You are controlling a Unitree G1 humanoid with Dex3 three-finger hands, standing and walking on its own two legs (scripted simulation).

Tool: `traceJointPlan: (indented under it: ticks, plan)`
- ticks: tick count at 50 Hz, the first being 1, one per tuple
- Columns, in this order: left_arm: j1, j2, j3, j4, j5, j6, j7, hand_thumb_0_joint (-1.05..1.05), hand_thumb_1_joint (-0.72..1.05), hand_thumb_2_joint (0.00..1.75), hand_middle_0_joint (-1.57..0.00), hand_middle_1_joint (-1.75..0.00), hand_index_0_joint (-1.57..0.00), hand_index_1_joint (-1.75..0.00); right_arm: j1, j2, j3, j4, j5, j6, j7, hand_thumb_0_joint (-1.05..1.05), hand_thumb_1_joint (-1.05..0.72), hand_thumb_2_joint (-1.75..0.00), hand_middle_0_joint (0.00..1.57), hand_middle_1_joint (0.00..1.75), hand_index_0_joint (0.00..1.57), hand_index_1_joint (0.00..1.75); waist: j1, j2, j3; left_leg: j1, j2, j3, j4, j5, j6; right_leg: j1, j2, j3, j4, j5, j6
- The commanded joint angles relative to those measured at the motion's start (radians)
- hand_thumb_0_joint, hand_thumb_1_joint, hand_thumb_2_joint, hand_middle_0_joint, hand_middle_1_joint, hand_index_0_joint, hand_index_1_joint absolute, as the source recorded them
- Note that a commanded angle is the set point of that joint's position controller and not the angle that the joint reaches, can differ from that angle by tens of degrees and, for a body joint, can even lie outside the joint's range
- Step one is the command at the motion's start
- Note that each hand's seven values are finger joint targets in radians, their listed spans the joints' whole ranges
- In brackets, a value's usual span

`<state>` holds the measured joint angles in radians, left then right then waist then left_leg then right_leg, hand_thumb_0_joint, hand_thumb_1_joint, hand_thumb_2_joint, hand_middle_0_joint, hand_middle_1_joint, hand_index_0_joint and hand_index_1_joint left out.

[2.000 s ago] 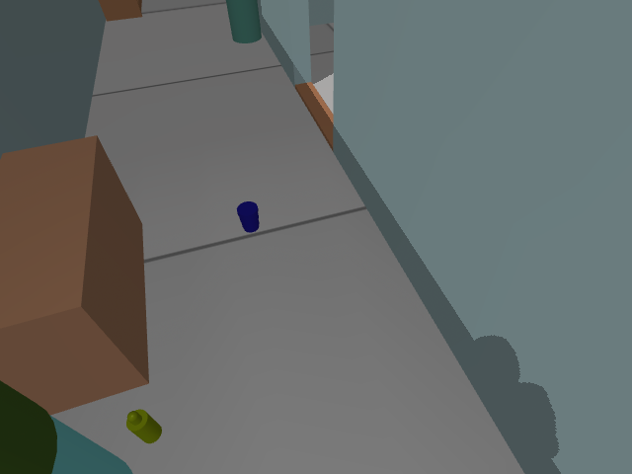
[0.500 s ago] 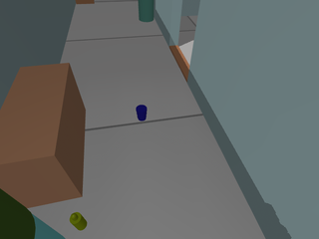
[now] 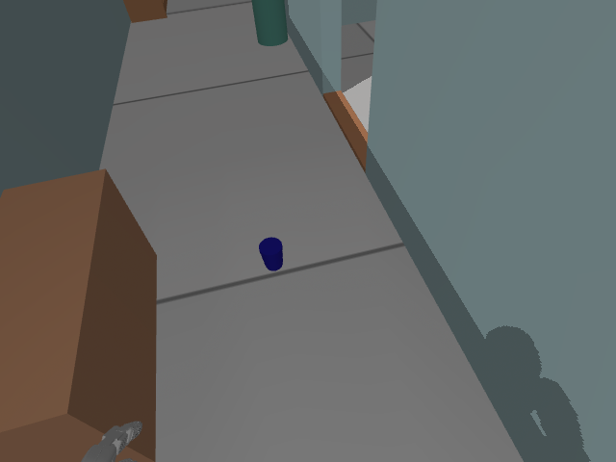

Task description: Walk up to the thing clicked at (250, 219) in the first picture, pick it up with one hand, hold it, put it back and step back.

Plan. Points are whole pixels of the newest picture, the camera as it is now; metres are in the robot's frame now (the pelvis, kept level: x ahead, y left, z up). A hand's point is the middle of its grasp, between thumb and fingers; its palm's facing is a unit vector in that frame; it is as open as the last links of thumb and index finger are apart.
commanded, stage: walk up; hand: left
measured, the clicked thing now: (272, 255) +0.99 +0.19 -0.70
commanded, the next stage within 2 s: none
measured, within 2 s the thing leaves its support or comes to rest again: neither
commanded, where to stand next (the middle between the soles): +0.65 -0.02 m, yaw +1 degrees
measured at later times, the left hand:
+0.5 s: hand (140, 399) +0.27 +0.30 -0.14, palm faces -0.09 -0.94 -0.32, open 7.4 cm
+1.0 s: hand (184, 297) +0.45 +0.26 -0.12, palm faces -0.03 -0.93 -0.37, open 7.4 cm
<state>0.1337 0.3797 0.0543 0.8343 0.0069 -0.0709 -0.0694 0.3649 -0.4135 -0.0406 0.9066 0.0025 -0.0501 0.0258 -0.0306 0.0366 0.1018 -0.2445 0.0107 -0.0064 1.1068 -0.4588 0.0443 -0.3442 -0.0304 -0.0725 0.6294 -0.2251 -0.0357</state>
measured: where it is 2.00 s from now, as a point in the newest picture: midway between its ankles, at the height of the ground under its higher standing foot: (336, 345)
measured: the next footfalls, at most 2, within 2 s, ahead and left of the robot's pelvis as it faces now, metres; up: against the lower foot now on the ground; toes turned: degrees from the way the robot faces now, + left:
left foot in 0.28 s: +0.27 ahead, +0.15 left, +0.00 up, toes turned +6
right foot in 0.70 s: +0.43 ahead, -0.14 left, +0.00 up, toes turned -5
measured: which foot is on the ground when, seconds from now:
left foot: up 0.00-0.26, down 0.28-0.72, up 0.74-1.00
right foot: down 0.00-0.30, up 0.32-0.68, down 0.70-1.00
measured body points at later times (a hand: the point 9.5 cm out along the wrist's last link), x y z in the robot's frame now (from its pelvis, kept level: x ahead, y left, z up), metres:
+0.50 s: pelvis +0.21 +0.03 +0.01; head +0.23 +0.06 +0.46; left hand +0.28 +0.35 -0.12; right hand +0.26 -0.30 -0.07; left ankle +0.23 +0.14 -0.72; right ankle +0.26 -0.12 -0.67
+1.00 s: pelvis +0.39 -0.02 +0.01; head +0.41 -0.02 +0.46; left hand +0.45 +0.31 -0.10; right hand +0.48 -0.33 -0.10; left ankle +0.49 +0.11 -0.70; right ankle +0.39 -0.14 -0.72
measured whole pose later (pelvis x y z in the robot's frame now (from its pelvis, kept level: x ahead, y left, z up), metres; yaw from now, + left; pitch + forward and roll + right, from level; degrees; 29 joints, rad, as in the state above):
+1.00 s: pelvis +0.39 -0.02 +0.01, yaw +0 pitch -2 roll -1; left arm 0.32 0.41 0.04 0.82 0.02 -0.06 -0.06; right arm 0.28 -0.42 -0.05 0.87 -0.01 -0.07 0.06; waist 0.04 0.02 0.07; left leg -0.45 0.08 0.05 0.72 -0.30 0.01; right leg -0.22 -0.03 -0.09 0.57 -0.32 -0.02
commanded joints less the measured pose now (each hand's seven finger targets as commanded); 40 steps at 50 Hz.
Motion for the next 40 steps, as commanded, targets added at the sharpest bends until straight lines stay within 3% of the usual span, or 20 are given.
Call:
traceJointPlan:
  ticks: [1,3,5,9,11,13,14,15,16,18,21,25,30,33,34,35,36,37,38,40]
  plan:
    - [0.092,0.272,0.078,-0.051,-0.012,-0.016,0.029,0.00,0.90,0.90,-0.20,-0.30,-0.20,-0.30,0.064,-0.214,-0.066,-0.074,-0.001,-0.036,0.004,0.00,-0.90,-0.90,0.20,0.30,0.20,0.30,0.037,-0.181,-0.019,-0.285,0.087,-0.052,-0.005,0.100,-0.006,0.148,-0.239,0.295,-0.372,-0.055,-0.200]
    - [0.099,0.271,0.076,-0.071,-0.005,-0.025,0.024,0.00,0.90,0.90,-0.20,-0.30,-0.20,-0.30,0.068,-0.201,-0.073,-0.068,-0.014,-0.030,0.020,0.00,-0.90,-0.90,0.20,0.30,0.20,0.30,0.034,-0.188,-0.024,-0.245,0.089,-0.009,-0.111,0.139,-0.029,0.101,-0.209,0.218,-0.374,-0.005,-0.202]
    - [0.086,0.289,0.084,-0.092,0.005,-0.027,0.019,0.00,0.90,0.90,-0.20,-0.30,-0.20,-0.30,0.020,-0.185,-0.073,-0.090,-0.022,-0.031,0.032,0.00,-0.90,-0.90,0.20,0.30,0.20,0.30,0.041,-0.204,-0.022,-0.240,0.103,0.023,-0.266,0.128,-0.046,0.082,-0.218,0.184,-0.385,-0.085,-0.219]
    - [0.087,0.301,0.079,-0.111,0.010,-0.022,0.006,0.00,0.90,0.90,-0.20,-0.30,-0.20,-0.30,-0.045,-0.182,-0.083,-0.110,-0.023,-0.049,0.038,0.00,-0.90,-0.90,0.20,0.30,0.20,0.30,0.048,-0.179,-0.054,-0.082,0.085,0.064,-0.454,0.280,-0.048,0.006,-0.212,0.168,-0.349,-0.180,-0.184]
    - [0.072,0.297,0.073,-0.110,0.009,-0.014,0.003,0.00,0.90,0.90,-0.20,-0.30,-0.20,-0.30,0.003,-0.193,-0.096,-0.089,-0.025,-0.057,0.034,0.00,-0.90,-0.90,0.20,0.30,0.20,0.30,0.008,-0.121,-0.064,0.075,0.051,0.109,-0.501,0.326,-0.044,-0.092,-0.177,0.130,-0.267,-0.280,-0.153]
    - [0.087,0.244,0.049,-0.113,0.020,-0.007,0.004,0.00,0.90,0.90,-0.20,-0.30,-0.20,-0.30,0.116,-0.239,-0.116,-0.055,-0.031,-0.066,0.019,0.00,-0.90,-0.90,0.20,0.30,0.20,0.30,-0.057,-0.001,-0.094,0.265,0.017,0.101,-0.505,0.162,-0.015,-0.218,-0.118,0.091,-0.038,-0.281,-0.120]
    - [0.117,0.182,0.032,-0.117,0.016,-0.008,0.005,0.00,0.90,0.90,-0.20,-0.30,-0.20,-0.30,0.210,-0.309,-0.134,-0.047,-0.036,-0.074,0.005,0.00,-0.90,-0.90,0.20,0.30,0.20,0.30,-0.110,0.216,-0.127,0.350,0.176,-0.164,-0.676,-0.089,0.045,-0.315,-0.036,0.013,0.308,-0.184,-0.075]
    - [0.160,0.182,0.037,-0.110,-0.003,-0.005,0.016,0.00,0.90,0.90,-0.20,-0.30,-0.20,-0.30,0.209,-0.382,-0.142,-0.084,-0.030,-0.081,-0.001,0.00,-0.90,-0.90,0.20,0.30,0.20,0.30,-0.091,0.261,-0.133,0.365,0.436,-0.692,-0.897,-0.222,0.159,-0.460,0.095,0.054,0.511,-0.320,-0.027]
    - [0.154,0.273,0.047,-0.088,0.011,0.000,0.033,0.00,0.90,0.90,-0.20,-0.30,-0.20,-0.30,0.126,-0.387,-0.146,-0.108,0.000,-0.077,-0.002,0.00,-0.90,-0.90,0.20,0.30,0.20,0.30,-0.061,0.132,-0.107,0.285,0.492,-0.740,-0.897,-0.175,0.237,-0.437,0.014,0.169,0.576,-0.313,-0.032]
    - [0.164,0.274,0.051,-0.047,-0.004,0.001,0.034,0.00,0.90,0.90,-0.20,-0.30,-0.20,-0.30,0.048,-0.303,-0.111,-0.127,-0.004,-0.076,-0.010,0.00,-0.90,-0.90,0.20,0.30,0.20,0.30,-0.010,0.013,-0.060,0.195,0.379,-0.417,-0.829,0.093,0.195,-0.381,-0.037,0.203,0.565,-0.197,-0.020]
    - [0.222,0.258,0.054,-0.008,-0.004,0.010,0.014,0.00,0.90,0.90,-0.20,-0.30,-0.20,-0.30,-0.013,-0.274,-0.093,-0.128,-0.006,-0.079,-0.009,0.00,-0.90,-0.90,0.20,0.30,0.20,0.30,0.029,0.118,-0.041,0.048,0.280,-0.152,-0.827,0.259,0.148,-0.232,-0.069,0.135,0.412,-0.117,0.012]
    - [0.133,0.229,0.052,-0.045,0.010,0.020,-0.010,0.00,0.90,0.90,-0.20,-0.30,-0.20,-0.30,0.022,-0.294,-0.097,-0.140,-0.010,-0.078,-0.006,0.00,-0.90,-0.90,0.20,0.30,0.20,0.30,-0.005,0.125,-0.049,0.103,0.283,-0.095,-0.822,0.308,0.188,-0.229,-0.084,0.068,0.230,-0.077,0.032]
    - [0.087,0.217,0.063,-0.046,0.008,0.014,-0.020,0.00,0.90,0.90,-0.20,-0.30,-0.20,-0.30,-0.020,-0.298,-0.096,-0.156,-0.008,-0.069,-0.003,0.00,-0.90,-0.90,0.20,0.30,0.20,0.30,0.011,0.108,-0.044,-0.016,0.245,-0.028,-0.774,0.262,0.141,-0.024,-0.042,0.012,0.043,0.045,0.010]
    - [0.217,0.238,0.082,-0.008,0.010,0.003,-0.009,0.00,0.90,0.90,-0.20,-0.30,-0.20,-0.30,-0.047,-0.267,-0.084,-0.166,-0.006,-0.054,-0.006,0.00,-0.90,-0.90,0.20,0.30,0.20,0.30,0.095,0.006,-0.109,-0.076,0.211,0.013,-0.533,0.320,0.103,0.217,0.010,-0.018,-0.053,0.019,-0.010]
    - [0.287,0.282,0.101,0.009,0.014,-0.009,0.001,0.00,0.90,0.90,-0.20,-0.30,-0.20,-0.30,0.010,-0.205,-0.061,-0.162,-0.008,-0.052,-0.007,0.00,-0.90,-0.90,0.20,0.30,0.20,0.30,0.123,-0.153,-0.154,-0.166,0.135,0.082,-0.295,0.325,0.072,0.369,-0.008,0.047,-0.125,-0.083,-0.028]
    - [0.351,0.369,0.124,-0.003,0.019,-0.018,0.016,0.00,0.90,0.90,-0.20,-0.30,-0.20,-0.30,0.026,-0.126,-0.032,-0.189,-0.004,-0.055,-0.006,0.00,-0.90,-0.90,0.20,0.30,0.20,0.30,0.142,-0.390,-0.165,-0.361,0.024,0.120,-0.001,0.053,0.015,0.450,-0.258,0.445,-0.269,-0.217,-0.114]
    - [0.326,0.402,0.115,-0.019,0.004,-0.020,0.020,0.00,0.90,0.90,-0.20,-0.30,-0.20,-0.30,-0.009,-0.196,-0.048,-0.177,-0.002,-0.043,-0.016,0.00,-0.90,-0.90,0.20,0.30,0.20,0.30,0.140,-0.305,-0.123,-0.460,-0.002,0.032,0.085,-0.076,-0.005,0.386,-0.393,0.718,-0.392,-0.276,-0.220]
    - [0.272,0.387,0.109,-0.035,-0.010,-0.016,0.024,0.00,0.90,0.90,-0.20,-0.30,-0.20,-0.30,-0.037,-0.247,-0.065,-0.159,-0.009,-0.039,-0.022,0.00,-0.90,-0.90,0.20,0.30,0.20,0.30,0.116,-0.187,-0.054,-0.438,0.058,-0.044,0.122,-0.051,-0.008,0.267,-0.407,0.690,-0.387,-0.270,-0.260]
    - [0.228,0.359,0.104,-0.046,-0.016,-0.015,0.028,0.00,0.90,0.90,-0.20,-0.30,-0.20,-0.30,-0.022,-0.249,-0.065,-0.140,0.002,-0.040,-0.017,0.00,-0.90,-0.90,0.20,0.30,0.20,0.30,0.095,-0.149,-0.035,-0.426,0.075,-0.058,0.095,-0.004,-0.004,0.255,-0.359,0.562,-0.364,-0.176,-0.259]
    - [0.170,0.309,0.085,-0.059,-0.011,-0.016,0.033,0.00,0.90,0.90,-0.20,-0.30,-0.20,-0.30,0.024,-0.231,-0.063,-0.101,0.005,-0.038,-0.007,0.00,-0.90,-0.90,0.20,0.30,0.20,0.30,0.049,-0.189,-0.033,-0.347,0.106,-0.044,-0.030,0.049,-0.012,0.167,-0.267,0.359,-0.338,-0.059,-0.208]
